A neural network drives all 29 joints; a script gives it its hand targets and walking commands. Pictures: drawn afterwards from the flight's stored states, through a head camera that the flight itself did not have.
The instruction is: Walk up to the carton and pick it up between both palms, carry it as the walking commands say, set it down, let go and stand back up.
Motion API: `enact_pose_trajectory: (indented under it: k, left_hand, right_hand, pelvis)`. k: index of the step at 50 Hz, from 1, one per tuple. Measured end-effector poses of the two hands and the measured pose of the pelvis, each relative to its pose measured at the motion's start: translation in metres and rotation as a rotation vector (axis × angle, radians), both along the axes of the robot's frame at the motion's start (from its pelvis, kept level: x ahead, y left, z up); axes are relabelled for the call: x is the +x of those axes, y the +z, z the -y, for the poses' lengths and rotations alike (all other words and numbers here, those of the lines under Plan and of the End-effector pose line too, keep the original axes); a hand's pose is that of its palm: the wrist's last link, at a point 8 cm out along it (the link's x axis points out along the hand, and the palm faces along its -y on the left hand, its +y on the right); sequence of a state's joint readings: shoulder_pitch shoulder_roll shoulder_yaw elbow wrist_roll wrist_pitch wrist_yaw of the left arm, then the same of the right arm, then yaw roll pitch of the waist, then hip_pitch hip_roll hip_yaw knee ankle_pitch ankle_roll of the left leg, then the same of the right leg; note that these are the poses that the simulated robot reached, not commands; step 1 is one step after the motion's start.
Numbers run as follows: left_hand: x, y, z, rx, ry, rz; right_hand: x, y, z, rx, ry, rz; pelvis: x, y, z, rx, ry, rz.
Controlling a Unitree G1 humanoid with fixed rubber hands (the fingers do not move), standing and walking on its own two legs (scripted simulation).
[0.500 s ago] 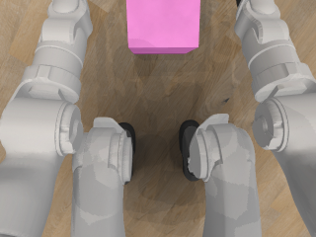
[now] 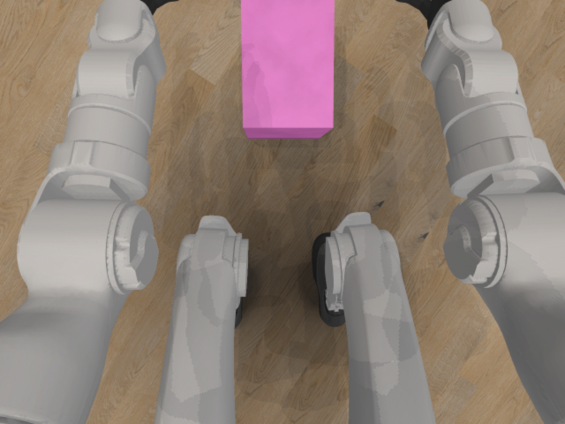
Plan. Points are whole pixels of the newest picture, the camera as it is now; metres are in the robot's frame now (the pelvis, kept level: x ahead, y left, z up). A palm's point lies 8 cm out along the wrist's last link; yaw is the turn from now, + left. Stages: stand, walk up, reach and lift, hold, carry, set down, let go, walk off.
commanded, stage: set down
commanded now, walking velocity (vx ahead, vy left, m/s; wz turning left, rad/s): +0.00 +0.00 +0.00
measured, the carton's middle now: (285, 78) +0.56 -0.01 -0.38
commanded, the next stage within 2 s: let go in 0.78 s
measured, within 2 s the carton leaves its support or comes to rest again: neither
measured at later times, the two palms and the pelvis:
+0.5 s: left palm out of the picture +0.55 +0.17 +0.05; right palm out of the picture +0.55 -0.18 +0.06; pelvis +0.04 +0.00 +0.14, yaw +1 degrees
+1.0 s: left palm out of the picture +0.50 +0.18 +0.10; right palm out of the picture +0.50 -0.18 +0.11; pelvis +0.05 +0.00 +0.23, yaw +1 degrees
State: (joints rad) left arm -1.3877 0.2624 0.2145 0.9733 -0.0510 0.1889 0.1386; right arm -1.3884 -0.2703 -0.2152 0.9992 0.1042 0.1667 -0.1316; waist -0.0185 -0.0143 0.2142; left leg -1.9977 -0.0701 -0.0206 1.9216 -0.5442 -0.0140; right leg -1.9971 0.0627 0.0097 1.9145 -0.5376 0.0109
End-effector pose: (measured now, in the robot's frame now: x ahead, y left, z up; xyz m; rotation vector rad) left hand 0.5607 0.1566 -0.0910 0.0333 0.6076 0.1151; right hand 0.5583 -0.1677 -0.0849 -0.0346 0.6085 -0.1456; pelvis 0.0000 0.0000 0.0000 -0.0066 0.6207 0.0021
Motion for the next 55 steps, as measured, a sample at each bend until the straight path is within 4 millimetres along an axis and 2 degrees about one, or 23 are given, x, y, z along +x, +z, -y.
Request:
enact_pose_trajectory:
  k: [7,17,26,30,34,37,40,47,51,55]
  left_hand:
    - [-0.01,0.044,-0.015,0.011,0.018,-0.04]
    - [-0.008,0.086,-0.008,-0.015,0.007,-0.013]
    - [-0.015,0.153,-0.018,0.002,0.013,-0.005]
    - [-0.014,0.182,-0.013,-0.008,0.004,0.005]
    - [-0.015,0.202,-0.007,-0.003,-0.02,-0.005]
    - [-0.018,0.211,-0.004,0.004,-0.024,-0.016]
    - [-0.024,0.213,-0.005,0.011,-0.013,-0.029]
    - [-0.044,0.196,-0.014,0.041,0.001,-0.075]
    - [-0.068,0.198,-0.023,0.08,-0.013,-0.09]
    - [-0.102,0.216,-0.033,0.119,-0.047,-0.134]
  right_hand:
    - [-0.009,0.036,-0.002,0.016,0.006,-0.033]
    - [-0.003,0.092,0.006,-0.026,0.02,0.009]
    - [-0.013,0.151,0.009,-0.004,0.015,0.002]
    - [-0.017,0.179,0.013,-0.003,0.007,0.013]
    - [-0.018,0.201,0.015,-0.006,0.009,0.012]
    - [-0.018,0.21,0.013,-0.002,0.017,0.009]
    - [-0.021,0.209,0.008,0.007,0.031,-0.017]
    - [-0.041,0.195,0.005,-0.039,0.04,-0.075]
    - [-0.062,0.198,0.015,-0.113,0.074,-0.097]
    - [-0.095,0.218,0.027,-0.143,0.106,-0.126]
  pelvis:
    - [0.012,0.04,-0.002,0.008,0.001,-0.093]
    - [0.027,0.097,-0.001,0.0,0.003,-0.156]
    - [0.042,0.15,0.001,0.004,0.008,-0.132]
    - [0.046,0.174,0.001,0.003,0.008,-0.114]
    - [0.048,0.195,0.001,0.007,0.006,-0.103]
    - [0.048,0.207,0.001,0.007,0.002,-0.094]
    - [0.048,0.216,0.001,0.011,0.0,-0.091]
    - [0.048,0.227,0.004,0.009,0.004,-0.093]
    - [0.055,0.236,0.004,0.007,0.005,-0.067]
    - [0.067,0.25,0.003,0.006,0.007,-0.012]
